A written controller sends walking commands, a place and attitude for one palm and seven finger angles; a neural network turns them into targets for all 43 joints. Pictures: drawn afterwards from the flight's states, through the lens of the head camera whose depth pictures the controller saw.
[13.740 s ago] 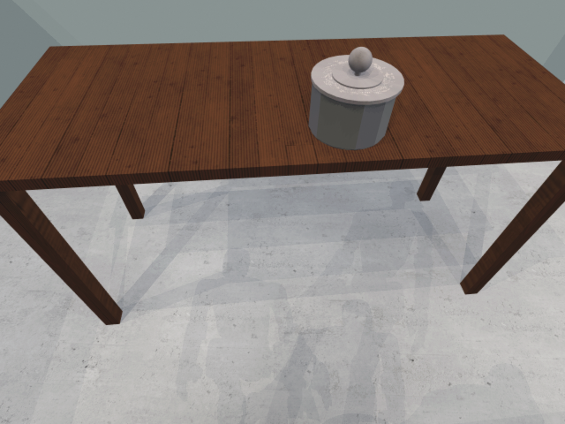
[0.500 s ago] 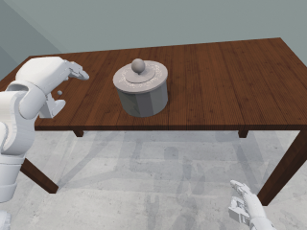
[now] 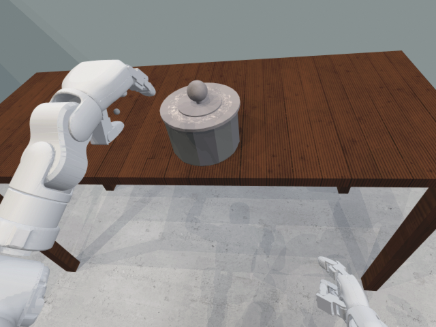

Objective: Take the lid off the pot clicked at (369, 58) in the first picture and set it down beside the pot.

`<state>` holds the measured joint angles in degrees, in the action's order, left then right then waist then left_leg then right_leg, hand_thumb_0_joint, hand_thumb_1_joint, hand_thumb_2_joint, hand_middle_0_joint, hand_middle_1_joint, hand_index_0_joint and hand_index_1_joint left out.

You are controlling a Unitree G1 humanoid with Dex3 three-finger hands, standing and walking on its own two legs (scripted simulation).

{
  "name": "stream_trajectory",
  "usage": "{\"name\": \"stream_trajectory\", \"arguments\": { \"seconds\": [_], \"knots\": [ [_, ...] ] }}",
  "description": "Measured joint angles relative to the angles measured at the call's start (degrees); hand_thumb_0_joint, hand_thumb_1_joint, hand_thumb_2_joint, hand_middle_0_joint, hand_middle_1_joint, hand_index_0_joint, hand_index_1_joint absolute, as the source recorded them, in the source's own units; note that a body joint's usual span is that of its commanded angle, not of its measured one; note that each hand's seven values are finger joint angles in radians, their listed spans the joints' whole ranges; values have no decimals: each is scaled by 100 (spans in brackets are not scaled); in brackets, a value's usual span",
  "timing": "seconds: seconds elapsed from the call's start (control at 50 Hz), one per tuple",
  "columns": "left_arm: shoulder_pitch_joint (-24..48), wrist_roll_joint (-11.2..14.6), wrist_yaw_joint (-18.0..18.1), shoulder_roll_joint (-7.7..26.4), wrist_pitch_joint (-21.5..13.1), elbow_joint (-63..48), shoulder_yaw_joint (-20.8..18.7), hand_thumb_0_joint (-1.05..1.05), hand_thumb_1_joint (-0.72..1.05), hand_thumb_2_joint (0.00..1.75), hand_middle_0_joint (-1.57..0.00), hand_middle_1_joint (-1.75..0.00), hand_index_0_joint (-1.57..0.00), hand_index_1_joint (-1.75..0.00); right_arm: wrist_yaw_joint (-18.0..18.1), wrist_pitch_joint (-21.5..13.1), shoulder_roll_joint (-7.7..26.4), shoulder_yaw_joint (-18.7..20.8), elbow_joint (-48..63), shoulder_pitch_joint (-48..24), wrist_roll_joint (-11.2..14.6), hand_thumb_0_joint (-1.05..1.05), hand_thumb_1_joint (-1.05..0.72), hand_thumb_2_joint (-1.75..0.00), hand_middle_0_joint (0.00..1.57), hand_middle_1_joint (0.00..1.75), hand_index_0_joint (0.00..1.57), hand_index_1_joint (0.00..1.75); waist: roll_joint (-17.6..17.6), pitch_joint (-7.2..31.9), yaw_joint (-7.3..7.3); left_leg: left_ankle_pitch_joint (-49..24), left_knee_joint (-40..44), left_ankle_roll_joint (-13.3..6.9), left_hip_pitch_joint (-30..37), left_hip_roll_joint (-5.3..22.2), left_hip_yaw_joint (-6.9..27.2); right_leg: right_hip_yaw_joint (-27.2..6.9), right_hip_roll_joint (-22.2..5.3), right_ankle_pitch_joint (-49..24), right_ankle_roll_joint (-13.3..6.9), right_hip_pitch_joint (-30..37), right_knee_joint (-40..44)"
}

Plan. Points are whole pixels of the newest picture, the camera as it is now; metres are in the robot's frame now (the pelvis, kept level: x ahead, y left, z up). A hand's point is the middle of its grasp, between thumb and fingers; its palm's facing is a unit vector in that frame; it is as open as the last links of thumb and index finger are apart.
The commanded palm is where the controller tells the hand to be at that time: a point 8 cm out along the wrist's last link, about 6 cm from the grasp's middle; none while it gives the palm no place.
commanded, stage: move the open hand above the knob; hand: left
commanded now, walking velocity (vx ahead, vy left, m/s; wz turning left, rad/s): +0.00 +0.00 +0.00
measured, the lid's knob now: (197, 91) +0.57 +0.11 +0.16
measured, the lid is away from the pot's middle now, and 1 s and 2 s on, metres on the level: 0.00 0.00 0.00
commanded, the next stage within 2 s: lower the open fingers around the knob in 1.90 s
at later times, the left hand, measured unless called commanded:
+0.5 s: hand (158, 85) +0.45 +0.14 +0.25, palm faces -0.06 -0.04 -1.00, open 10.0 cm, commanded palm +0.42 +0.16 +0.31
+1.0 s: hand (182, 68) +0.51 +0.11 +0.25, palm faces -0.20 -0.04 -0.98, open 10.0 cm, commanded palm +0.50 +0.12 +0.31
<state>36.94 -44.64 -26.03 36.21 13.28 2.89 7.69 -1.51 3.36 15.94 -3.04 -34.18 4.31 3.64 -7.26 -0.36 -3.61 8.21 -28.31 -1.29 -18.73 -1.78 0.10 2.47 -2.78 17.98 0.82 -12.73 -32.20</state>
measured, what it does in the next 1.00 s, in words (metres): stands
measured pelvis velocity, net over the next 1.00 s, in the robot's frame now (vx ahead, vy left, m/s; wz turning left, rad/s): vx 0.04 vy -0.01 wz -0.01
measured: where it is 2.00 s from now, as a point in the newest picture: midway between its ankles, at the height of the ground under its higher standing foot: outside the picture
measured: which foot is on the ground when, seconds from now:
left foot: down 0.00-1.00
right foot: down 0.00-1.00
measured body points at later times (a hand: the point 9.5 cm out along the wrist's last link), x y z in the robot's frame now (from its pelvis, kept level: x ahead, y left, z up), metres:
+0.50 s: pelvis +0.02 -0.01 +0.00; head +0.02 -0.06 +0.45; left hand +0.44 +0.14 +0.30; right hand +0.20 -0.24 -0.12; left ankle +0.08 +0.11 -0.73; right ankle -0.01 -0.13 -0.73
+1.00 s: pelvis +0.04 -0.01 +0.00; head +0.06 -0.05 +0.45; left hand +0.51 +0.11 +0.30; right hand +0.17 -0.26 -0.13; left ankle +0.08 +0.11 -0.73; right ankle -0.01 -0.13 -0.73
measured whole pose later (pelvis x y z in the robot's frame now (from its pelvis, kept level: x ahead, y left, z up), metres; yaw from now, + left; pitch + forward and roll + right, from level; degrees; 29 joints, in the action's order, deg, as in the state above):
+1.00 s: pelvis +0.04 -0.01 +0.00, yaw +0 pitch +4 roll +1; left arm 68.8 -50.1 -29.5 26.2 19.5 43.0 17.2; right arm -1.2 5.6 16.7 -1.1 -38.2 9.8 4.0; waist -5.1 1.6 2.6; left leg 10.6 -27.4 -1.2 -20.6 -1.9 -0.3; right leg 2.0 -2.9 19.9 0.5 -14.5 -30.8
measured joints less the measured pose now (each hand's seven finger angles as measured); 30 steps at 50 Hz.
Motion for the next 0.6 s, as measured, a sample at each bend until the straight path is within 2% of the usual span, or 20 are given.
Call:
{"name": "stream_trajectory", "arguments": {
  "seconds": [0.34, 0.6],
  "knots": [
    [1049, -217, 57, -439, 301, 1242, 472, 0, -42, 174, -89, -9, -90, -9, -33, 228, 91, 84, -150, 283, 34, 1, -91, -90, 20, 30, 20, 30, 46, 100, 214, 91, 12, 10, -73, -15, -71, -75, -22, 124, -15, -142, -88],
    [1695, -307, -86, -535, 521, 2189, 614, 0, -42, 174, -89, -9, -90, -9, 19, 275, 138, 130, -181, 298, 66, 1, -91, -90, 20, 30, 20, 30, 116, 157, 374, 179, 26, 54, -59, 21, -56, -65, 18, 202, -65, -121, -53]
  ]
}}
